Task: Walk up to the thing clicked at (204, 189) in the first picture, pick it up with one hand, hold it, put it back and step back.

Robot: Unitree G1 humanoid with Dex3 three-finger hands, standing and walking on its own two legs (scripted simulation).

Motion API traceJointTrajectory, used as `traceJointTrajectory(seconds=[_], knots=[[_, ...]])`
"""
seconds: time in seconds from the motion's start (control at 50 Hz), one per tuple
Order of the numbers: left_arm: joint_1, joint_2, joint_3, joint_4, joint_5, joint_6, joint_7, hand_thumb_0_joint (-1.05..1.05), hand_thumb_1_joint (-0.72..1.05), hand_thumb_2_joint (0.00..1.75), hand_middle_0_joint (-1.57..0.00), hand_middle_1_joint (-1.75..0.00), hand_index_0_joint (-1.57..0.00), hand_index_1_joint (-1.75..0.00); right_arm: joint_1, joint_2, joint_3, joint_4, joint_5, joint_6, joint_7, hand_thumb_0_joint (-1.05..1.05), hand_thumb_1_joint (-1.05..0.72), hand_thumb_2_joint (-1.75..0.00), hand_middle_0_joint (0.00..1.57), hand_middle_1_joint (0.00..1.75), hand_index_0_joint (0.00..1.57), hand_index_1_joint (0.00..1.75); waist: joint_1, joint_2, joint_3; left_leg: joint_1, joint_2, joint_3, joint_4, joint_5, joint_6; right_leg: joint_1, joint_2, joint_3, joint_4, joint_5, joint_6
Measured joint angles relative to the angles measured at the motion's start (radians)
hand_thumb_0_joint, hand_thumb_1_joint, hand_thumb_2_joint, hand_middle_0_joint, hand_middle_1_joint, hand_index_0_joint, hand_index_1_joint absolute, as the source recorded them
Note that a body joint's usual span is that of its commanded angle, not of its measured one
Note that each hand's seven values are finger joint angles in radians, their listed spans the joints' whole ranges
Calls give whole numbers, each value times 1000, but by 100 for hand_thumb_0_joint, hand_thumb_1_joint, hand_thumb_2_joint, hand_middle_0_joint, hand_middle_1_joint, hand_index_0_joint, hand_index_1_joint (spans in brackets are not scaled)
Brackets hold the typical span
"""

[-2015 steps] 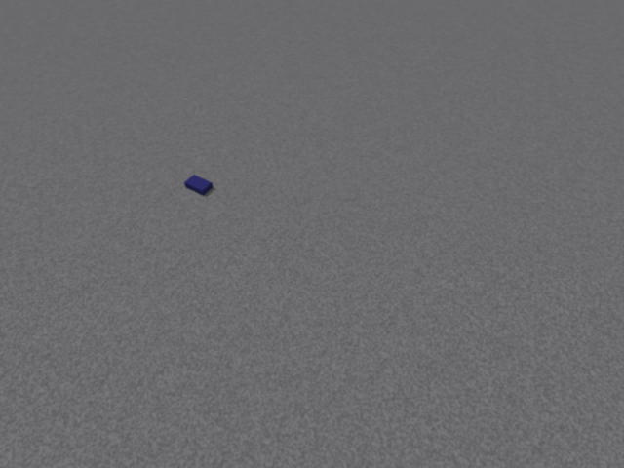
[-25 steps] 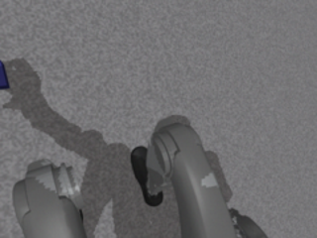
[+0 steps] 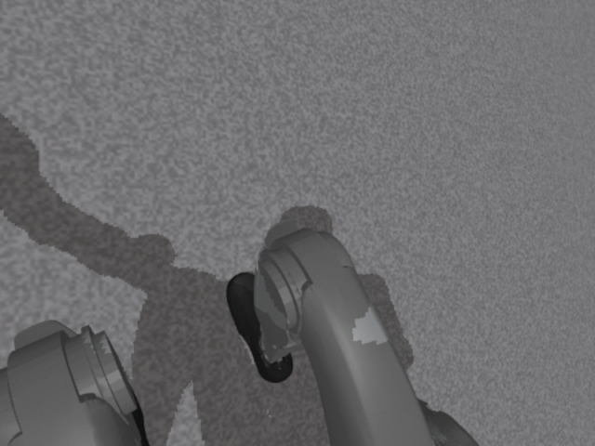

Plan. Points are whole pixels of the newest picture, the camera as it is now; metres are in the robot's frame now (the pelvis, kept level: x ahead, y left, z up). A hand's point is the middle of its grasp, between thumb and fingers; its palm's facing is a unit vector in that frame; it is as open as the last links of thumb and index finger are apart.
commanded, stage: rest palm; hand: left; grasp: from above
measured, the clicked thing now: out of the picture +0.54 +0.28 -0.31
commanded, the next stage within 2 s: close in 1.28 s
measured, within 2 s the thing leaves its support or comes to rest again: neither
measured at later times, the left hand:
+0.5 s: hand out of the picture +0.53 +0.28 -0.25, palm faces -0.46 -0.07 -0.89, open 12.7 cm
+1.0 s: hand out of the picture +0.52 +0.27 -0.27, palm faces -0.45 -0.07 -0.89, open 12.8 cm
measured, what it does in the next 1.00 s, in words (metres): stands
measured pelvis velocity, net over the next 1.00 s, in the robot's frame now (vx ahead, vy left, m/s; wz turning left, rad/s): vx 0.00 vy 0.01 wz -0.07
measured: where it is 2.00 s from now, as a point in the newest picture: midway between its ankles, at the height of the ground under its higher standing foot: (203, 395)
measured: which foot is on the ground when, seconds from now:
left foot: down 0.00-1.00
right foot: down 0.00-1.00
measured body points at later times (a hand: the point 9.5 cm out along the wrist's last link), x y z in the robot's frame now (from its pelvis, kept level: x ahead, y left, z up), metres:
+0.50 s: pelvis +0.00 +0.00 -0.01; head +0.31 +0.11 +0.30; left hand +0.55 +0.28 -0.20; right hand +0.01 -0.25 -0.04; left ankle +0.07 +0.11 -0.29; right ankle +0.15 -0.14 -0.29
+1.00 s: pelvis +0.00 +0.01 -0.01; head +0.31 +0.12 +0.30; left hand +0.54 +0.27 -0.21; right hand +0.01 -0.24 -0.04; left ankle +0.07 +0.11 -0.29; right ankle +0.14 -0.13 -0.29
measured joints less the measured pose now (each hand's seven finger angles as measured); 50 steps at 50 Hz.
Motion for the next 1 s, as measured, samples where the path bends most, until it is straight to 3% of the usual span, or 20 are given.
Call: traceJointTrajectory(seconds=[0.16,0.34,0.5,0.68,1.0], knots=[[4,45,-10,17,30,-47,67,0,-27,82,-39,-62,-35,-67,-11,-21,14,1,-29,-34,-12,0,-90,-90,21,30,20,30,-6,-42,33,2,7,-17,25,-8,-1,3,10,-14,9,6,2],[-15,72,7,60,48,-12,138,0,-28,83,-40,-59,-35,-65,-34,-32,25,1,-42,-72,-6,0,-90,-90,20,30,20,30,-34,-57,38,3,12,-29,41,-30,3,7,16,-23,13,-5,14],[-5,91,21,75,29,20,136,0,-27,82,-39,-60,-35,-66,-39,-25,50,-6,-44,-83,8,0,-91,-90,20,30,20,30,-47,-57,54,1,14,-34,50,-35,9,9,18,-29,13,-7,18],[21,107,18,58,10,-3,123,0,-27,81,-37,-63,-34,-69,-34,-19,84,-22,-49,-83,15,0,-91,-90,20,30,20,30,-42,-67,80,4,19,-41,60,-33,17,20,25,-36,10,0,17],[10,116,-7,104,19,-10,184,0,-29,84,-36,-65,-32,-70,-50,-29,109,-18,-64,-110,33,0,-91,-90,20,30,20,30,-54,-76,78,3,24,-54,69,-36,18,23,29,-47,7,7,21]])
